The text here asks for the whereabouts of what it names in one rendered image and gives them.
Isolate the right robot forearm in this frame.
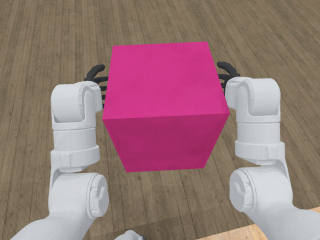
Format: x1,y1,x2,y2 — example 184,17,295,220
225,76,293,201

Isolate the right robot hand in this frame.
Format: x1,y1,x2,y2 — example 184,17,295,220
217,61,241,96

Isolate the robot left upper arm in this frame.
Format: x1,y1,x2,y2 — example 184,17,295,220
10,172,109,240

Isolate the carton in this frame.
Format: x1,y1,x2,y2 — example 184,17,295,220
102,41,230,173

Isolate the robot right upper arm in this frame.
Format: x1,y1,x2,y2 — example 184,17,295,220
229,166,320,240

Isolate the left robot forearm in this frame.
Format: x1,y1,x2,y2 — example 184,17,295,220
48,81,103,211

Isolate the left robot hand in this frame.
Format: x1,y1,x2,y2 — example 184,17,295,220
84,64,109,109

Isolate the robot left shin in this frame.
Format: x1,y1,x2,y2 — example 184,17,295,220
125,230,138,235

